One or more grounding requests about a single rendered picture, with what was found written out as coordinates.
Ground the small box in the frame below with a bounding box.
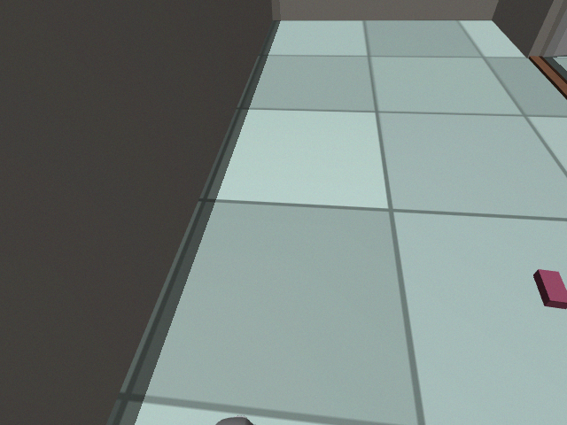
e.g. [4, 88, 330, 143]
[533, 269, 567, 309]

